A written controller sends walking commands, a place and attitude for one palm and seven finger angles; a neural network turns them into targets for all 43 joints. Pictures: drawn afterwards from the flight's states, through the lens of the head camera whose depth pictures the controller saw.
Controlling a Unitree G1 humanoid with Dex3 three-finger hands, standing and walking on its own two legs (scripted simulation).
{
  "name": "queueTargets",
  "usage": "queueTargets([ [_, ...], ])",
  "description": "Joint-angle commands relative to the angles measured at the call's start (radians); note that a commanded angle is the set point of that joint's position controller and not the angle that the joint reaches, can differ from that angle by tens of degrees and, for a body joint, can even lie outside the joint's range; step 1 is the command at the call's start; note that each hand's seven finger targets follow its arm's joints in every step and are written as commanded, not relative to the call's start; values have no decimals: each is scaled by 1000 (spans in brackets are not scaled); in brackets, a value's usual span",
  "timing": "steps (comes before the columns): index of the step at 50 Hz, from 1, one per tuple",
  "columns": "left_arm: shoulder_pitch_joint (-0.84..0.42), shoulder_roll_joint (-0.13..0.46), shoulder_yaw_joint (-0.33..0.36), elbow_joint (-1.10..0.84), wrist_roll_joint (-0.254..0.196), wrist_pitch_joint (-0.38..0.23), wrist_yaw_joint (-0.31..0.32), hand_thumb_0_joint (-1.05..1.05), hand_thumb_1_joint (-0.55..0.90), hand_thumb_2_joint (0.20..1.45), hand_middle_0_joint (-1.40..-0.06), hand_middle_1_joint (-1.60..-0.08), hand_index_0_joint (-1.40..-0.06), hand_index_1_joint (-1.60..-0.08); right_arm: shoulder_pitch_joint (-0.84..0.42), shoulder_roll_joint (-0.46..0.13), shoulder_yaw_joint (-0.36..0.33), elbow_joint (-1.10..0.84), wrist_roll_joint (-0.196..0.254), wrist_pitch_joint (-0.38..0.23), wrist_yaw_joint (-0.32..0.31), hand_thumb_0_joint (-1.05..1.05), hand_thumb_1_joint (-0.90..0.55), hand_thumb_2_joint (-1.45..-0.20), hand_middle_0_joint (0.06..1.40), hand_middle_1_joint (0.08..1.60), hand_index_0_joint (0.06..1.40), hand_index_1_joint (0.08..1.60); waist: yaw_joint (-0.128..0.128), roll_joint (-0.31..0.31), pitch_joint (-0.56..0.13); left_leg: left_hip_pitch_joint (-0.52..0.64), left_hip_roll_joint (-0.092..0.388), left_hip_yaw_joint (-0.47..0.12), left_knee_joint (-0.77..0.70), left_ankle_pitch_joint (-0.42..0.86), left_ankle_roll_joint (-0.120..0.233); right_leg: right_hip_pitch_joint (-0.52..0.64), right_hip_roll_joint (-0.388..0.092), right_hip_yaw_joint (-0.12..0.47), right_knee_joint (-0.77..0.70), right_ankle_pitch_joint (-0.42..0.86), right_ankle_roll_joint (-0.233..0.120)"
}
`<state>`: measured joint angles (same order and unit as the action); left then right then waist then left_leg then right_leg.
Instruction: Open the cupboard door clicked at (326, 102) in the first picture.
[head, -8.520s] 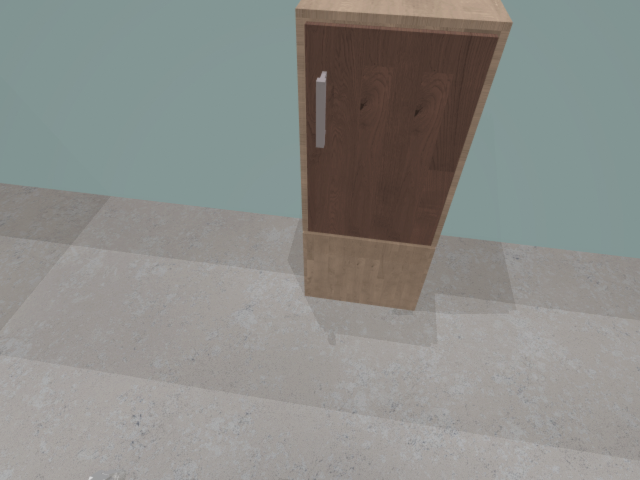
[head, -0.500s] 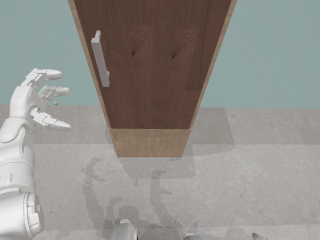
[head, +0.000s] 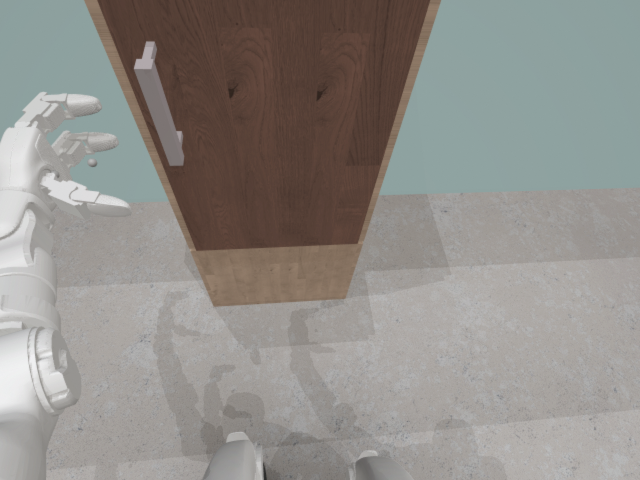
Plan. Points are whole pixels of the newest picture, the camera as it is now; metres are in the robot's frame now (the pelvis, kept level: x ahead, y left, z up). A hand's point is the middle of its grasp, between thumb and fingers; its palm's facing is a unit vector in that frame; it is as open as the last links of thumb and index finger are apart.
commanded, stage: move the hooked fingers beside the handle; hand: left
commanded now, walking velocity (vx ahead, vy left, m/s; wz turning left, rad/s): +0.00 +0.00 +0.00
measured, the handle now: (164, 108) +0.58 +0.19 +0.10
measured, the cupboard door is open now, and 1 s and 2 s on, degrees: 0 0 0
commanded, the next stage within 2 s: slide the fingers in behind the handle in 1.12 s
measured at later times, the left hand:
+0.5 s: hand (107, 128) +0.53 +0.25 +0.10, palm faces +0.05 -1.00 -0.01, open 14.0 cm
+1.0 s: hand (103, 137) +0.51 +0.26 +0.10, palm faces +0.06 -1.00 -0.01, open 14.0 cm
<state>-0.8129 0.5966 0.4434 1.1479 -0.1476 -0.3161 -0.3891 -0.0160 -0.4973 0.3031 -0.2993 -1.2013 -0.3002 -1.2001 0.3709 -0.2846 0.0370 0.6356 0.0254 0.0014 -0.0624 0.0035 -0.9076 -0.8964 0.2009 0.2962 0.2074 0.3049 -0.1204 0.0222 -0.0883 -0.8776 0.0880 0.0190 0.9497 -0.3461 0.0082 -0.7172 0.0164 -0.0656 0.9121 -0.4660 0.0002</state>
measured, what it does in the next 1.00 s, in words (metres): stands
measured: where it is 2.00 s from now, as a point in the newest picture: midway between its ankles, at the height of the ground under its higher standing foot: outside the picture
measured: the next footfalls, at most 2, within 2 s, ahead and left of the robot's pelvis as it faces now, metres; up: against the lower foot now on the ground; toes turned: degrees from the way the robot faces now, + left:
none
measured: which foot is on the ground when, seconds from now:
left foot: down 0.00-1.00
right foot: down 0.00-1.00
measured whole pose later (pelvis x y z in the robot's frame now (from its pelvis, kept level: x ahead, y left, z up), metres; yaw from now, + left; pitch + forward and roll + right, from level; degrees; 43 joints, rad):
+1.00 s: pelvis +0.01 +0.01 -0.01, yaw -1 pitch +19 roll -4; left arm -0.91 0.66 0.47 1.21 -0.10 -0.31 -0.35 -0.02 -0.50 0.30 -0.30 -1.20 -0.30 -1.20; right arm 0.39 -0.27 0.04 0.61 0.01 0.07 -0.04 0.00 -0.91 -0.90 0.20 0.30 0.21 0.30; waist -0.16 0.02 -0.10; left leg -0.95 0.10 0.02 0.99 -0.38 0.02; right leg -0.78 0.03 -0.06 0.92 -0.48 0.01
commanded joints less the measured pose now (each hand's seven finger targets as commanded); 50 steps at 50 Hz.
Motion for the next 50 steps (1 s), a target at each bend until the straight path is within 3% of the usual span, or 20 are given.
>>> queueTargets([
  [1,-469,318,52,-181,-10,-82,4,0,-500,300,-300,-1200,-300,-1200,131,-182,-70,-61,-8,-9,-10,0,-900,-900,200,300,200,300,-19,110,-417,438,-45,-60,-76,214,29,-33,47,35,-127,271,-9],
  [6,-483,344,54,-144,10,-64,4,0,-500,300,-300,-1200,-300,-1200,151,-183,-66,-60,-11,10,-6,0,-900,-900,200,300,200,300,-21,129,-417,412,-45,-55,-62,232,30,-39,48,34,-119,291,-7],
  [9,-543,359,53,-128,15,-59,12,0,-500,300,-300,-1200,-300,-1200,164,-185,-64,-55,-13,16,-8,0,-900,-900,200,300,200,300,-44,102,-386,381,-43,-58,-58,209,35,-47,50,36,-123,274,-6],
  [11,-577,364,44,-138,22,-62,15,0,-500,300,-300,-1200,-300,-1200,171,-186,-64,-52,-13,18,-7,0,-900,-900,200,300,200,300,-51,145,-414,398,-41,-57,-52,217,33,-66,50,38,-121,272,-5],
  [13,-593,391,58,-103,31,-59,21,0,-500,300,-300,-1200,-300,-1200,180,-191,-63,-46,-14,21,-8,0,-900,-900,200,300,200,300,-60,120,-400,375,-38,-60,-46,197,34,-78,52,38,-123,250,-3],
  [16,-637,435,68,-68,46,-53,25,0,-500,300,-300,-1200,-300,-1200,196,-195,-58,-38,-16,22,-12,0,-900,-900,200,300,200,300,-75,136,-408,351,-36,-59,-30,196,37,-90,51,44,-119,248,-1],
  [18,-619,418,47,-49,56,-42,22,0,-500,300,-300,-1200,-300,-1200,202,-191,-55,-43,-18,24,-9,0,-900,-900,200,300,200,300,-72,157,-411,347,-37,-58,-28,201,36,-93,51,43,-115,250,-3],
  [21,-561,469,97,-62,53,-43,12,0,-500,300,-300,-1200,-300,-1200,217,-195,-56,-56,-21,35,-7,0,-900,-900,200,300,200,300,-46,144,-476,360,-35,-56,-21,265,35,-53,55,39,-98,311,-4],
  [22,-566,432,66,-57,53,-37,5,0,-500,300,-300,-1200,-300,-1200,214,-191,-56,-58,-19,38,-4,0,-900,-900,200,300,200,300,-57,157,-455,365,-35,-54,-22,263,34,-71,56,35,-100,309,-2],
  [24,-558,462,98,-90,51,-44,5,0,-500,300,-300,-1200,-300,-1200,223,-194,-58,-61,-23,45,-3,0,-900,-900,200,300,200,300,-41,185,-478,390,-34,-58,-21,289,31,-71,59,30,-93,317,-8],
  [26,-573,467,105,-124,47,-49,7,0,-500,300,-300,-1200,-300,-1200,227,-196,-63,-59,-24,49,-1,0,-900,-900,200,300,200,300,-45,176,-501,412,-31,-63,-19,307,31,-73,61,28,-93,328,-5],
  [29,-553,425,98,-188,35,-67,8,0,-500,300,-300,-1200,-300,-1200,230,-191,-70,-57,-27,54,7,0,-900,-900,200,300,200,300,-36,213,-543,487,-31,-69,-17,369,27,-80,67,20,-88,360,-13],
  [33,-516,372,73,-164,29,-50,16,0,-500,300,-300,-1200,-300,-1200,218,-188,-73,-49,-23,64,12,0,-900,-900,200,300,200,300,-46,192,-466,481,-29,-71,-35,336,25,-105,68,10,-108,328,-11],
  [37,-542,336,45,-173,32,-50,33,0,-500,300,-300,-1200,-300,-1200,211,-186,-72,-43,-24,64,12,0,-900,-900,200,300,200,300,-56,193,-440,491,-29,-76,-41,321,24,-128,65,8,-114,307,-12],
  [38,-536,362,68,-171,33,-52,39,0,-500,300,-300,-1200,-300,-1200,212,-188,-73,-44,-25,65,11,0,-900,-900,200,300,200,300,-51,178,-441,485,-29,-77,-42,316,24,-118,65,9,-113,304,-13],
  [41,-538,368,74,-173,36,-68,45,0,-500,300,-300,-1200,-300,-1200,205,-186,-71,-47,-26,64,12,0,-900,-900,200,300,200,300,-46,184,-459,497,-30,-81,-38,344,21,-110,65,9,-102,325,-14],
  [42,-515,341,56,-165,34,-67,44,0,-500,300,-300,-1200,-300,-1200,198,-182,-70,-54,-24,63,16,0,-900,-900,200,300,200,300,-41,190,-453,490,-34,-75,-39,341,21,-102,65,10,-105,328,-15],
  [45,-519,356,65,-141,33,-68,43,0,-500,300,-300,-1200,-300,-1200,190,-186,-68,-59,-23,67,14,0,-900,-900,200,300,200,300,-48,154,-427,461,-34,-74,-38,320,23,-100,63,12,-104,324,-12],
  [48,-530,337,43,-145,33,-67,39,0,-500,300,-300,-1200,-300,-1200,182,-185,-67,-63,-21,66,13,0,-900,-900,200,300,200,300,-54,155,-426,456,-34,-74,-40,293,24,-107,61,13,-106,301,-11],
  [50,-542,328,40,-177,27,-81,36,0,-500,300,-300,-1200,-300,-1200,180,-183,-69,-64,-22,64,12,0,-900,-900,200,300,200,300,-50,194,-465,500,-34,-76,-36,326,21,-111,61,13,-99,317,-14],
])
